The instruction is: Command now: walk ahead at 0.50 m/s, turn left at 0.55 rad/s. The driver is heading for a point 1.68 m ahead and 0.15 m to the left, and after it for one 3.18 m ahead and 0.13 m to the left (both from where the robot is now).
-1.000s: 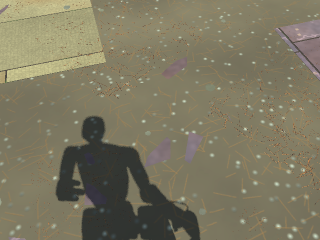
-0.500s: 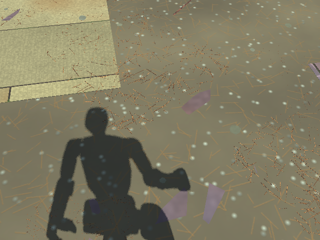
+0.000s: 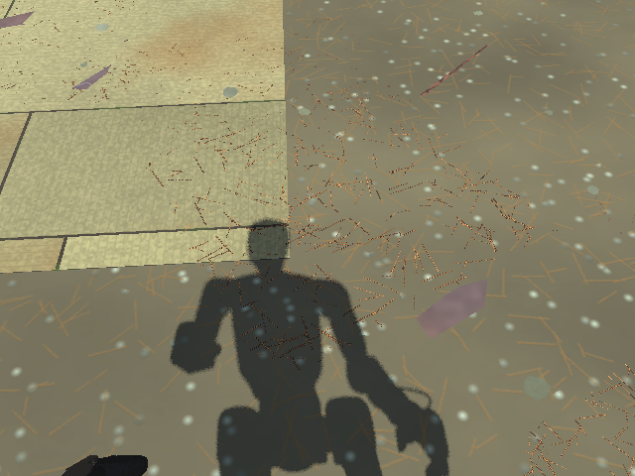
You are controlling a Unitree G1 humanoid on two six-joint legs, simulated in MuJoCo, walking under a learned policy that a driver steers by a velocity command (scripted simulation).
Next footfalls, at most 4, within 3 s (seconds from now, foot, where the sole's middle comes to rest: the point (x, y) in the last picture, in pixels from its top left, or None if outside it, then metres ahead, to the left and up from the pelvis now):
0.44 left None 0.36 0.19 -0.77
0.98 right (298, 368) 0.72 0.04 -0.77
1.52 left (169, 294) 0.95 0.36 -0.77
2.06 right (234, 189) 1.30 0.21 -0.77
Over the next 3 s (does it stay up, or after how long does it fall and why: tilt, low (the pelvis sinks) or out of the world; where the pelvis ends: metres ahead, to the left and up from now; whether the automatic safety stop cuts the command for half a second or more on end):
stays up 1.63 0.27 0.00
